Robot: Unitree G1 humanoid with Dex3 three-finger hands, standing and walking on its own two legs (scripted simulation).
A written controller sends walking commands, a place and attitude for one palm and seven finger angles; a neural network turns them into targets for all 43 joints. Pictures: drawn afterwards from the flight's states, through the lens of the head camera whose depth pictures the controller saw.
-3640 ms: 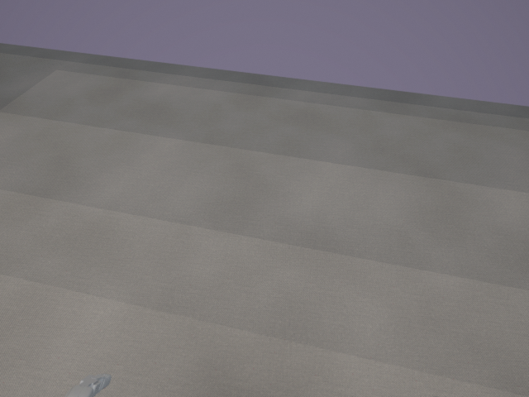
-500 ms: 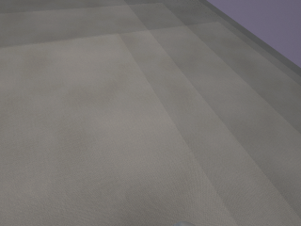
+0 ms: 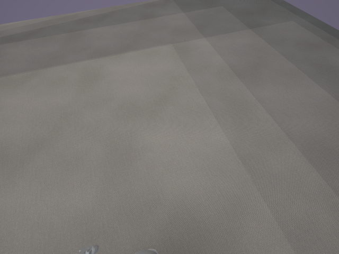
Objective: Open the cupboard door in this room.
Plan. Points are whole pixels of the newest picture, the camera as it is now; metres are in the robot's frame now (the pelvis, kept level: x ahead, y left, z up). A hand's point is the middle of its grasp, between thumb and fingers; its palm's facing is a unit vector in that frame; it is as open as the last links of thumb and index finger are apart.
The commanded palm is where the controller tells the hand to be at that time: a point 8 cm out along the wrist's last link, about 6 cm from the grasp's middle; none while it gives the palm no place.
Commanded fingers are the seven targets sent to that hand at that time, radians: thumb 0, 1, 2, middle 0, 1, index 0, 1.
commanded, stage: turn or walk to find it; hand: left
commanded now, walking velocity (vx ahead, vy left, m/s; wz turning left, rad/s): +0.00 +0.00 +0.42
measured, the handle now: out of the picture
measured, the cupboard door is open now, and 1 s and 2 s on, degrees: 0 0 0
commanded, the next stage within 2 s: none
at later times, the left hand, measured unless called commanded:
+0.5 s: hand out of the picture -0.07 +0.25 -0.19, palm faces +0.28 -0.93 -0.22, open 7.4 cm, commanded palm none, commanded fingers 0.00 0.90 0.90 -0.20 -0.30 -0.20 -0.30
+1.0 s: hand out of the picture -0.01 +0.26 -0.15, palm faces +0.38 -0.89 -0.25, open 7.4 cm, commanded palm none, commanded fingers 0.00 0.90 0.90 -0.20 -0.30 -0.20 -0.30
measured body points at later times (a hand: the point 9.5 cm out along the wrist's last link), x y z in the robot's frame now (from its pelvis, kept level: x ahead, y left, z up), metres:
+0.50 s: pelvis -0.03 +0.05 -0.01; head +0.00 +0.09 +0.44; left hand -0.09 +0.30 -0.18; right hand +0.14 -0.17 -0.13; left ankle -0.05 +0.13 -0.74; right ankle -0.03 -0.10 -0.70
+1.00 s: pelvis -0.04 +0.03 +0.00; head -0.01 +0.03 +0.45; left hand -0.03 +0.31 -0.13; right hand +0.06 -0.19 -0.15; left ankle -0.05 +0.13 -0.74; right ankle -0.01 -0.09 -0.71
